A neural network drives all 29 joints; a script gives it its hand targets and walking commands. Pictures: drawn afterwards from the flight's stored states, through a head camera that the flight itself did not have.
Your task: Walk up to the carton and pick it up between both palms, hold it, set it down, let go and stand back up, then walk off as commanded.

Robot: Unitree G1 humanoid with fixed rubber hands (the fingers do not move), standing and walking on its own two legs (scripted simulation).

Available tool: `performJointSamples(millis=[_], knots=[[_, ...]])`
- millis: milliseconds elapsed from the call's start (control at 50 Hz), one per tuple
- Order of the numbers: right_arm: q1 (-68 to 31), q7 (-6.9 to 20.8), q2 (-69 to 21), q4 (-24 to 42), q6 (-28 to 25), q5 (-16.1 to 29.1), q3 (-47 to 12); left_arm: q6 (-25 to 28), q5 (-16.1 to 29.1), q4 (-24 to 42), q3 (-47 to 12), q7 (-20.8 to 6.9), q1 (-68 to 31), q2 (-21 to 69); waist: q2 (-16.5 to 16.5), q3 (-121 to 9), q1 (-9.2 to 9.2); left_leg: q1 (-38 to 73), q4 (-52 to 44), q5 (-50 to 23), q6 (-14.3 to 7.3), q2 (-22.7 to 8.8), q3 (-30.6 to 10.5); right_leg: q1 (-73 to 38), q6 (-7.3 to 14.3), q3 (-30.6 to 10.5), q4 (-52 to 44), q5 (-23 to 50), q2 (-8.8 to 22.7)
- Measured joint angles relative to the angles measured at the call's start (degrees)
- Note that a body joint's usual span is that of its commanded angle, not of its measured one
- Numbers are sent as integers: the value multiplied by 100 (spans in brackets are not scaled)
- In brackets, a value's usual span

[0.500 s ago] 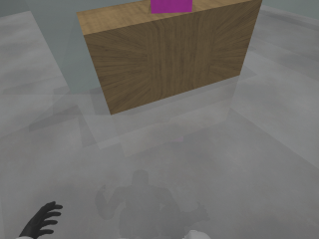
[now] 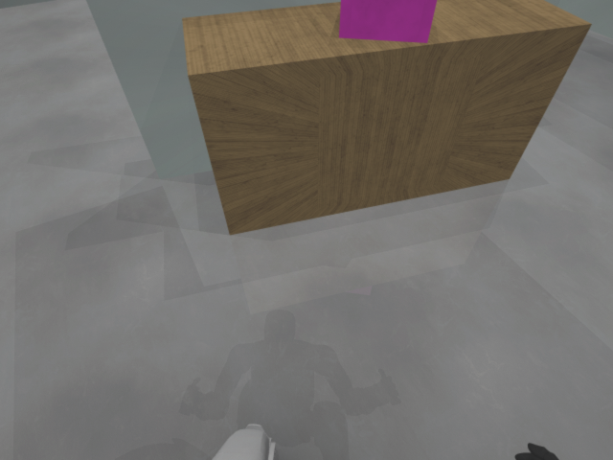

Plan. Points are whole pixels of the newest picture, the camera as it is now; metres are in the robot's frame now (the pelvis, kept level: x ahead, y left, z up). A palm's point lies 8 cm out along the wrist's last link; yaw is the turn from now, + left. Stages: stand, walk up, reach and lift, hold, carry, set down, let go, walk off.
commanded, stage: walk up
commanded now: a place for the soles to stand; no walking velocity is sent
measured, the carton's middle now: (386, 4) +1.45 -0.20 +0.04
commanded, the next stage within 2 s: none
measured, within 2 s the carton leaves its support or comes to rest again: neither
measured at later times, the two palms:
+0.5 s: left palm (184, 288) +0.38 +0.24 -0.06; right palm (560, 344) +0.33 -0.40 -0.12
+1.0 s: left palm (228, 244) +0.47 +0.18 -0.06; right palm (538, 224) +0.57 -0.44 -0.09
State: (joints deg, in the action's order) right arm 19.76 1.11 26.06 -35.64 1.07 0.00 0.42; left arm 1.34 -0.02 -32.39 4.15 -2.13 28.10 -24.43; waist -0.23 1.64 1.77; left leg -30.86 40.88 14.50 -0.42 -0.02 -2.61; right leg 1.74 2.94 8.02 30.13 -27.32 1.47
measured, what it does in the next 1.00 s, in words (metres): walks ahead: left foot, then right foot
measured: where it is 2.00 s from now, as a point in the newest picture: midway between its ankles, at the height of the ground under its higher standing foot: (370, 283)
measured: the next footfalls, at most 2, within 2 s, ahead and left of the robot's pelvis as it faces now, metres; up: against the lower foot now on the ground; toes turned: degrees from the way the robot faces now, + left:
left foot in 0.06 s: +0.21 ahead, +0.15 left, +0.00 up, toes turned -2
right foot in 0.46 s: +0.42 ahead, -0.18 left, +0.00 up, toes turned -6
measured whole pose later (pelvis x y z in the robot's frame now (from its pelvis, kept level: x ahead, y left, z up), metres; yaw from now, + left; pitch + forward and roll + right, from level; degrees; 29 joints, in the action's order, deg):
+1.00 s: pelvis +0.47 -0.14 +0.00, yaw +4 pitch -1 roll +2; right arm 22.0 -1.2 24.8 -35.6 1.7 0.0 0.6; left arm 0.9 0.0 -29.3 4.1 -2.1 30.1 -23.3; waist -0.5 3.0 2.2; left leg -30.4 45.9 15.2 -0.4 -0.1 -2.5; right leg 3.7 4.8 10.5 30.5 -26.3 0.1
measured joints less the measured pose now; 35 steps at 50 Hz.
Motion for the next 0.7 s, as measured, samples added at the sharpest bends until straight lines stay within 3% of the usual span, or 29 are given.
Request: performJointSamples(millis=[40,80,140,180,280,380,460,500,560,700], knots=[[-155,-1,-17,3,-107,0,2,-2,0,-2,-1,0,16,-2,-1,0,28,132,-355,-163,-99,60,62,-84,-42,41,215,-274,28],[-267,-49,-1,-5,-268,0,5,-16,0,-18,-1,0,-6,8,3,54,12,289,-335,-507,-184,126,60,204,-42,42,1382,-550,144],[-228,-96,-159,-7,-278,0,1,-168,0,-99,1,-17,-356,-20,-168,82,0,408,76,-152,-125,242,58,1184,-42,-344,3440,-495,135],[-137,-129,-201,-5,-299,0,1,-173,0,-79,1,-42,-601,-39,-225,79,0,587,25,42,-127,233,29,1880,-43,-406,3871,-390,155],[163,-211,-195,-3,-403,-1,1,-173,0,62,-1,-185,-1051,-184,-386,71,-57,1048,-88,388,-126,215,-6,3264,-43,-487,3737,236,451],[333,-249,-159,-2,-479,-1,0,-174,1,109,-1,-328,-1346,-272,-398,61,-182,1537,-89,867,-116,99,-131,3640,-43,-529,2745,1076,701],[340,-249,-123,-4,-483,-1,0,-143,1,226,0,-354,-1442,-332,-389,56,-188,1780,39,1269,126,-119,-193,3255,-53,-540,1570,1353,696],[211,-249,-81,-16,-390,-1,1,-41,1,252,2,-335,-1376,-310,-282,152,-151,1498,1086,1366,61,-251,-248,3194,-58,-424,1794,1551,545],[61,-250,-82,-7,-254,-1,0,-38,1,175,-6,-239,-1143,-67,-233,142,-151,726,2922,1257,12,-52,-265,2866,-54,-309,1799,1101,496],[104,-247,-53,-4,-113,0,13,-37,0,69,-7,-111,-364,241,-126,133,-108,159,2939,354,18,-60,-275,1590,-54,-112,642,1051,269]])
